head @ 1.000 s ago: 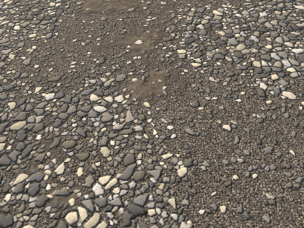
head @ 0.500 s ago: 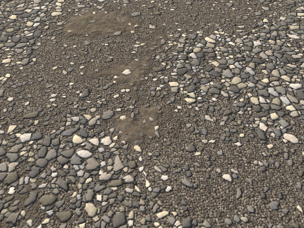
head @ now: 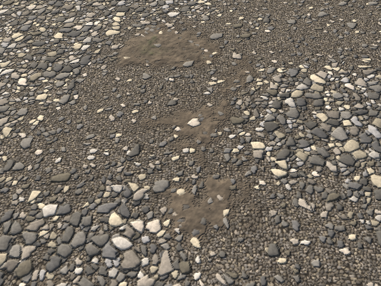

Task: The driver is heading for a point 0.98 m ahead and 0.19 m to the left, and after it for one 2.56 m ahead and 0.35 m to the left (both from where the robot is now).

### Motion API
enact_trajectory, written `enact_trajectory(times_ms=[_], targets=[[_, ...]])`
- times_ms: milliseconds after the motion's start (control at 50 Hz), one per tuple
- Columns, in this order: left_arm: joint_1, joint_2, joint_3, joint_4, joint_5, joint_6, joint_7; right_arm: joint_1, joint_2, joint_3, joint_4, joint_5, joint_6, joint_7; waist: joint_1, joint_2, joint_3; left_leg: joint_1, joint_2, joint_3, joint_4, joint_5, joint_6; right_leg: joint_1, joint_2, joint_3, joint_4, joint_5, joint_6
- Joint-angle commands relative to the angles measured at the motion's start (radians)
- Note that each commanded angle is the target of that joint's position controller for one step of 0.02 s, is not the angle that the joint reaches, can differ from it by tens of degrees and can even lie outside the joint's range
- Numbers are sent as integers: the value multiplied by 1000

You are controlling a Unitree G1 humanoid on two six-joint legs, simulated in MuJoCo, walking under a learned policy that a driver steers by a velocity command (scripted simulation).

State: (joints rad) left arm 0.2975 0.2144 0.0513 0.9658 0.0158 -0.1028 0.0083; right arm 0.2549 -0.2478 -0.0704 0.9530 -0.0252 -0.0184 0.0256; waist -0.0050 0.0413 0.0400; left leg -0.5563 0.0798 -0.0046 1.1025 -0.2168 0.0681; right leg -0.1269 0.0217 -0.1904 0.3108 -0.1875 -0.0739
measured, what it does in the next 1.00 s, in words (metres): walks ahead, turning left: left foot, then right foot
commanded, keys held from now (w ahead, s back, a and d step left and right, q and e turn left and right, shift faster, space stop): w+q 0.42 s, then w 0.58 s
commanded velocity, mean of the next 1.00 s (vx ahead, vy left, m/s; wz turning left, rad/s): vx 0.50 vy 0.00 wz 0.35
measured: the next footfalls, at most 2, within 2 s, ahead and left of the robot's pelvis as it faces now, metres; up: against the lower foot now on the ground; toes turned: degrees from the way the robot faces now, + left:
left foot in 0.32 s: +0.30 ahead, +0.12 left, +0.00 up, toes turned +17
right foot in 0.86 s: +0.66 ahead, +0.07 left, +0.00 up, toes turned +18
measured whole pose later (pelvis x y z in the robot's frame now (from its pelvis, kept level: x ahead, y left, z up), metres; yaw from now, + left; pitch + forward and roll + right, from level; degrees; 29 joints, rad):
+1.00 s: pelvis +0.55 +0.11 -0.01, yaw +21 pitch +0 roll +0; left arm 0.20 0.25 0.05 0.86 0.02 -0.06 -0.01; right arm 0.34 -0.25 -0.04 0.94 -0.02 -0.06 0.00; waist -0.02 0.03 0.05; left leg -0.31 -0.05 -0.04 1.16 -0.35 0.09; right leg -0.30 0.05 -0.09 0.47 -0.17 -0.08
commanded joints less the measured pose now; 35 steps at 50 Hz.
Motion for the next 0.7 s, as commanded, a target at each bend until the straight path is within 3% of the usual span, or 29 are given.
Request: enact_trajectory(times_ms=[20,120,200,260,280,300,320,340,360,380,400,440,480,520,620,700], targets=[[42,90,15,-29,0,-22,5,-10,-5,0,-56,-3,12,14,-13,-110,25,-115,39,-4,-25,109,-16,16,-272,126,-184,222,-57],[88,101,14,-12,0,-19,12,-189,11,19,-128,-4,6,30,19,-107,62,-90,11,77,-319,234,-13,62,-257,9,-175,345,-49],[143,126,20,10,4,-3,22,-261,-4,21,-172,-11,3,37,33,-109,68,-58,-24,138,-441,163,38,194,-295,-47,-108,529,-43],[123,167,32,4,9,18,30,-172,-36,5,-157,-13,4,27,-19,-147,-1,81,-114,186,-464,3,101,261,-306,-87,102,937,-34],[115,183,37,-1,11,30,29,-87,-54,-6,-135,-12,1,21,-52,-147,-51,169,-149,190,-488,-42,126,259,-307,-89,247,977,-35],[103,192,40,-11,7,39,23,42,-79,-23,-97,-17,-9,12,-110,-119,-123,343,-177,171,-569,-20,156,187,-297,-99,459,875,-18],[94,170,34,-41,4,40,18,174,-169,-55,-66,-30,-15,-3,-167,-22,-213,579,-35,-44,-637,-100,211,-25,-263,-102,764,546,17],[101,72,20,-125,-9,29,-5,117,-278,-81,-95,-12,-2,-9,-80,239,-280,872,243,-629,-756,-86,379,-504,-10,-17,1158,-342,90],[-31,148,27,-159,1,13,-10,142,-271,-77,-103,4,13,-15,-127,38,-263,847,256,-678,-842,-39,379,-632,-28,191,1193,-300,80],[-73,125,19,-175,-12,-1,-14,88,-223,-64,-96,9,12,-25,-93,-8,-140,739,245,-532,-844,24,344,-664,-88,217,1135,-203,69],[-46,125,19,-159,-13,-8,-10,45,-164,-49,-93,14,5,-27,-40,-82,-56,591,200,-435,-860,155,293,-597,-126,216,1014,-147,68],[-3,114,18,-144,23,25,-9,-16,-111,-29,-103,22,-17,-33,26,-80,-36,452,108,-289,-873,314,240,-463,-155,221,897,-128,87],[18,95,14,-141,34,59,-19,9,-110,-23,-95,27,-43,-29,42,-60,-49,416,75,-232,-889,399,232,-426,-153,201,835,-118,103],[-35,88,11,-159,31,71,-26,57,-130,-25,-79,25,-55,-24,29,-38,-28,409,57,-197,-916,427,213,-456,-157,182,752,-47,111],[-210,95,7,-213,21,74,-34,160,-128,-16,-52,25,-58,-22,-39,3,4,522,40,-166,-931,472,134,-557,-148,163,531,143,104],[-322,90,-2,-252,14,69,-39,219,-125,-7,-31,17,-59,-30,-78,15,26,622,56,-158,-918,515,121,-581,-115,141,399,193,82]])
Keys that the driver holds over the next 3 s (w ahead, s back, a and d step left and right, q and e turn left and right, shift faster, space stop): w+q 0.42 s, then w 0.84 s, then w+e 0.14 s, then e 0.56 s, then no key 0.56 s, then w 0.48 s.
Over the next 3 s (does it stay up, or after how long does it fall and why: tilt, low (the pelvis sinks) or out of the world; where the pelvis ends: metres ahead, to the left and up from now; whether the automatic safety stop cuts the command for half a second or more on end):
stays up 1.00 0.24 0.00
